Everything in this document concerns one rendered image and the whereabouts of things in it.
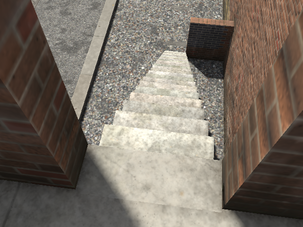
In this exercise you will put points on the stairs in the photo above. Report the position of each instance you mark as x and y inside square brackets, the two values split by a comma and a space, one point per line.
[164, 113]

